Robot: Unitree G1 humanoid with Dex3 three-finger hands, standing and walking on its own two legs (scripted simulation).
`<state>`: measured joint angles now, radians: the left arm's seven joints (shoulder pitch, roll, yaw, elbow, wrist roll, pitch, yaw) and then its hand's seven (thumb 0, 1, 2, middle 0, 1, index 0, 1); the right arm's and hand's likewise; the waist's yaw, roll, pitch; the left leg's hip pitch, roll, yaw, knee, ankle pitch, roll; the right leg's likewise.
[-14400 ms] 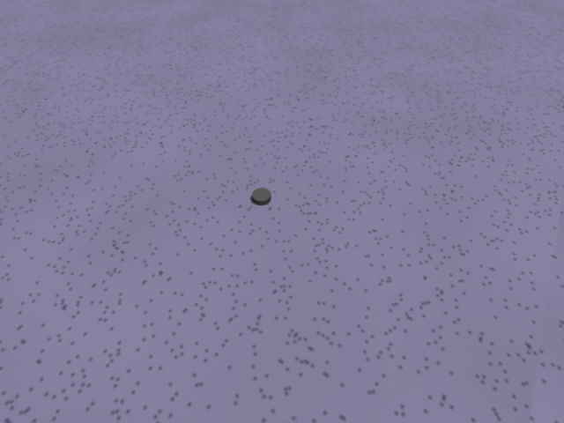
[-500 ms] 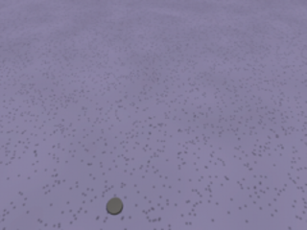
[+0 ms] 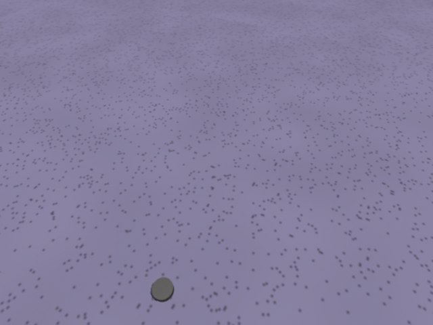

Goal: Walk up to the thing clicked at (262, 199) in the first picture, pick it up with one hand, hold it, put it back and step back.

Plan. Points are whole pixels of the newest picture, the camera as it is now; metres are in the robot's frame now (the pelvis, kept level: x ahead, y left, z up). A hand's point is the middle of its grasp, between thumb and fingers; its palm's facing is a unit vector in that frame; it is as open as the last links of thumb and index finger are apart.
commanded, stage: walk up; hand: left
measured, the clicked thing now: (162, 289) +0.40 +0.25 -0.77
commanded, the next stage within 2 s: stand in 0.20 s
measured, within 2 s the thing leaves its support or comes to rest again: neither
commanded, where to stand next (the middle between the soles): +0.02 +0.01 m, yaw +0 degrees
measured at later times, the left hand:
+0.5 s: hand out of the picture +0.08 +0.25 -0.16, palm faces -0.03 -0.94 -0.33, open 7.4 cm
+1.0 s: hand out of the picture +0.09 +0.25 -0.16, palm faces -0.04 -0.94 -0.34, open 7.4 cm
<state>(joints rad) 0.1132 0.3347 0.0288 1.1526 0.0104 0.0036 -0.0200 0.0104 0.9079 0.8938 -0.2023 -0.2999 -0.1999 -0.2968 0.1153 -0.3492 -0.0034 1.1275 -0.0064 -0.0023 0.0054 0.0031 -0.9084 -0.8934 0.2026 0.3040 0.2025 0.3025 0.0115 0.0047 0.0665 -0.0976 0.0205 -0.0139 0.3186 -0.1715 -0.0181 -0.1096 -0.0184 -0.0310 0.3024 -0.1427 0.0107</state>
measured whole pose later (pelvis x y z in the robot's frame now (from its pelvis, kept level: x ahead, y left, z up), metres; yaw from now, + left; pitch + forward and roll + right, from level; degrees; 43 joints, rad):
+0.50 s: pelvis +0.01 +0.00 +0.00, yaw +0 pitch -2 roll +0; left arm 0.11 0.35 0.00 1.12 0.01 -0.01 -0.01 0.01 0.91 0.89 -0.20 -0.30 -0.20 -0.30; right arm 0.13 -0.35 0.00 1.12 -0.02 -0.01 0.01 0.00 -0.91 -0.89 0.20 0.30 0.20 0.30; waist 0.00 0.00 0.06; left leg -0.10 0.02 -0.01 0.32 -0.18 -0.02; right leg -0.12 -0.02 -0.03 0.32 -0.16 0.01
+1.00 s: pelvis +0.02 +0.00 +0.00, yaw -1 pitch -2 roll +0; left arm 0.11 0.35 -0.01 1.12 0.01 -0.01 -0.01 0.01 0.91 0.89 -0.20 -0.30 -0.20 -0.30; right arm 0.11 -0.35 0.01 1.12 -0.01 -0.01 0.01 0.00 -0.91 -0.89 0.20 0.30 0.20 0.30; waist 0.01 0.00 0.06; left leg -0.08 0.02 0.00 0.31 -0.19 -0.02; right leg -0.11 -0.02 -0.02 0.32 -0.17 0.01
